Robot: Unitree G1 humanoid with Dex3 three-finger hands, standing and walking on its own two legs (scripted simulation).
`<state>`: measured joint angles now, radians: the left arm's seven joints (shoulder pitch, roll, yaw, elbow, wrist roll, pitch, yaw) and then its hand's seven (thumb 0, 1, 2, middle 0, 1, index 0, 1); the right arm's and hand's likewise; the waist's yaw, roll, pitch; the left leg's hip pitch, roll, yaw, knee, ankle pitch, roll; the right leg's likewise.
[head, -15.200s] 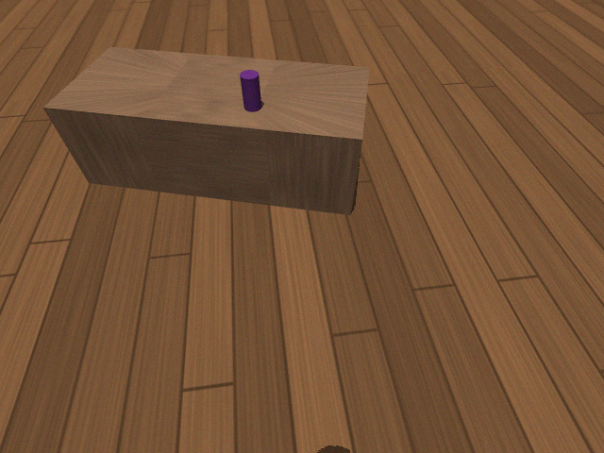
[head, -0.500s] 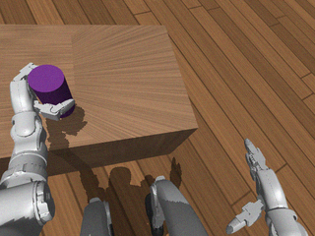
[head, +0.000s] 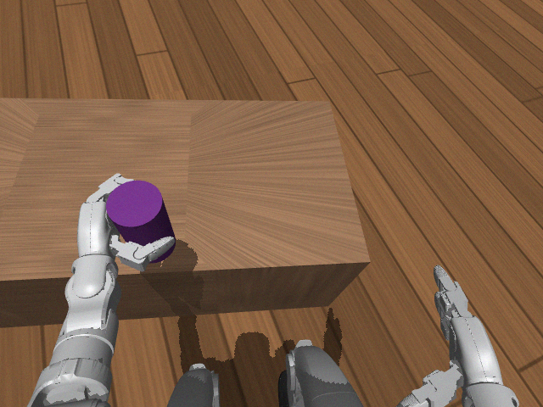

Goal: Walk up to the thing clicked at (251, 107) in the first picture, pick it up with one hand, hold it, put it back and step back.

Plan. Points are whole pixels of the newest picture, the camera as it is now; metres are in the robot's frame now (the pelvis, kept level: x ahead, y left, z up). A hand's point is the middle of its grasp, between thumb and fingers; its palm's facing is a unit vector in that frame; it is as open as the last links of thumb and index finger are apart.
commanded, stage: lift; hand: left
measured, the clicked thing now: (145, 225) +0.38 +0.16 +0.00
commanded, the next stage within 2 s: hold in 0.64 s
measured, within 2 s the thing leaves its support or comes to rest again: neither
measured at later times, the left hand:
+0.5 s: hand (124, 226) +0.36 +0.17 +0.04, palm faces +0.07 -1.00 -0.05, open 10.2 cm
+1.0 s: hand (113, 223) +0.36 +0.18 +0.06, palm faces +0.09 -0.99 -0.04, open 10.2 cm
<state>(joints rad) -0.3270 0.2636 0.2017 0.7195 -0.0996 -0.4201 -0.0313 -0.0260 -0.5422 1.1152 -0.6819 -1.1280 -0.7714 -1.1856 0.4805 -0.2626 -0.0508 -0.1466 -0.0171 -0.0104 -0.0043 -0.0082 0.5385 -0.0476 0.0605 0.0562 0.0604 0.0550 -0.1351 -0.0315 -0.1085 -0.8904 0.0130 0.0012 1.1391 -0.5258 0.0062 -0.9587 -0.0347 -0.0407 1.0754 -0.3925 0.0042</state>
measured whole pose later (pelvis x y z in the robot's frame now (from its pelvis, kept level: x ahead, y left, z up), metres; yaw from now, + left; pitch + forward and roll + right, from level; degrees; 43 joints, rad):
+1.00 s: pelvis +0.02 +0.01 +0.03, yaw +0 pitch +11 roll -1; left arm -0.08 0.22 0.14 0.36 -0.15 -0.29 -0.01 -0.03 -0.54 1.11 -0.69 -1.11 -0.78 -1.17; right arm 0.48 -0.23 -0.04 0.00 0.01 -0.04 -0.03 -0.01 0.51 -0.05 0.06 0.06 0.06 0.05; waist -0.06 -0.01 -0.10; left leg -0.67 0.00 0.02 0.97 -0.50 0.02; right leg -0.74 -0.04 -0.02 0.92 -0.37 0.02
